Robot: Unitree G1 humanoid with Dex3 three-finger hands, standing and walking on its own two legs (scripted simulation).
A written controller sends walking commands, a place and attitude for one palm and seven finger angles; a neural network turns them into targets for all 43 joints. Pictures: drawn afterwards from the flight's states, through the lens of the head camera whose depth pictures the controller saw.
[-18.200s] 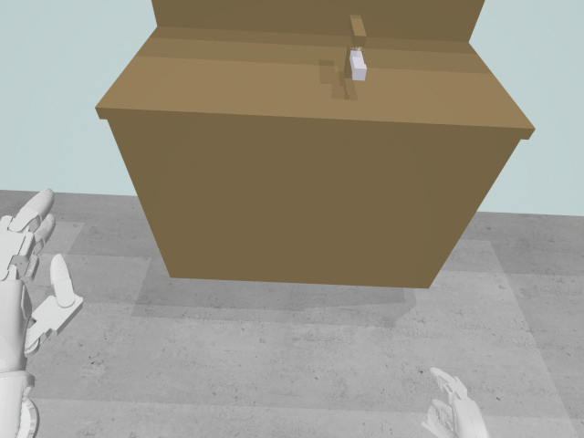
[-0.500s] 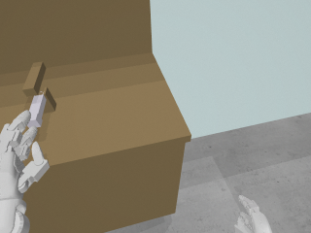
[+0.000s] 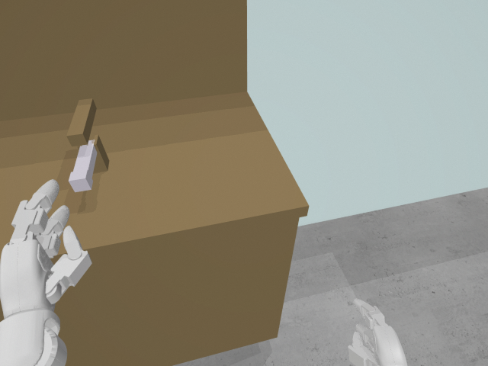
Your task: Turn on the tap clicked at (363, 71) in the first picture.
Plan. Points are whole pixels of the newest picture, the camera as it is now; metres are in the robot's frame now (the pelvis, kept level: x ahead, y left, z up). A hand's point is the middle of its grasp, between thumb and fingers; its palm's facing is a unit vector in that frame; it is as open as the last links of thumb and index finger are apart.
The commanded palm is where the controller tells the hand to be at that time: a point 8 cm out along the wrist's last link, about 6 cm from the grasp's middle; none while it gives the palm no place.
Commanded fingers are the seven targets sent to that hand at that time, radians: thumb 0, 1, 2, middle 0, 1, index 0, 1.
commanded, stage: turn the palm inward beside the body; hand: left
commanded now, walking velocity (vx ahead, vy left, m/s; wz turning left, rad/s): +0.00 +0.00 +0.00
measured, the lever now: (81, 180) +0.36 +0.36 +0.12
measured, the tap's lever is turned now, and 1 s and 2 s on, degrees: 0 0 0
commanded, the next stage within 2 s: reach beside the lever's end, fingers flat in 0.70 s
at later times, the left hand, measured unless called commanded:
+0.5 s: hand (106, 260) +0.19 +0.21 +0.15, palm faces +0.53 -0.84 -0.11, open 7.4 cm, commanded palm +0.13 +0.25 +0.17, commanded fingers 0.00 0.90 0.90 -0.20 -0.30 -0.20 -0.30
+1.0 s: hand (108, 251) +0.21 +0.22 +0.15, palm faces +0.55 -0.83 -0.12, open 7.4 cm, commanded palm +0.16 +0.25 +0.16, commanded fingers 0.00 0.90 0.90 -0.20 -0.30 -0.20 -0.30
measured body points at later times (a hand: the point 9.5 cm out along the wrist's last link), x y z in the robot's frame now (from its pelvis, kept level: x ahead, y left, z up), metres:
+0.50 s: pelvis +0.01 -0.02 +0.00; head -0.02 -0.05 +0.45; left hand +0.16 +0.25 +0.16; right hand +0.22 -0.23 -0.07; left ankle +0.01 +0.12 -0.72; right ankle +0.02 -0.10 -0.72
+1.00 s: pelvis +0.02 -0.03 +0.00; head +0.00 -0.06 +0.45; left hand +0.17 +0.26 +0.16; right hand +0.23 -0.24 -0.08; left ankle +0.01 +0.12 -0.72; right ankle +0.02 -0.10 -0.72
